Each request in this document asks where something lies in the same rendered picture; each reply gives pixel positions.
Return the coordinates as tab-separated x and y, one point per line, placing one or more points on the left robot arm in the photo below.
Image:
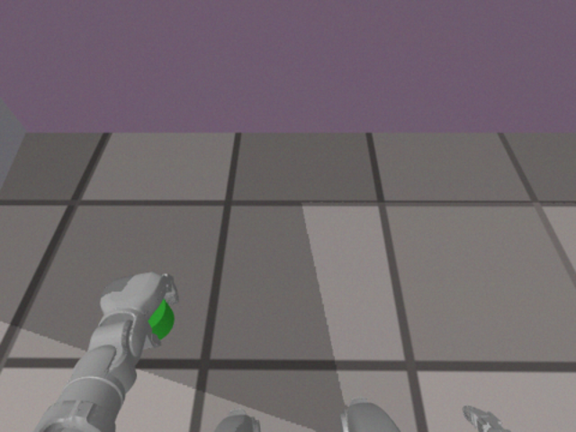
94	394

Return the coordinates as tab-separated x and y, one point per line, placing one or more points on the left robot hand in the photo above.
143	293

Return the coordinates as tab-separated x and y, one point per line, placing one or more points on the right robot hand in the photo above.
484	422

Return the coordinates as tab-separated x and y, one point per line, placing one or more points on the tin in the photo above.
162	320

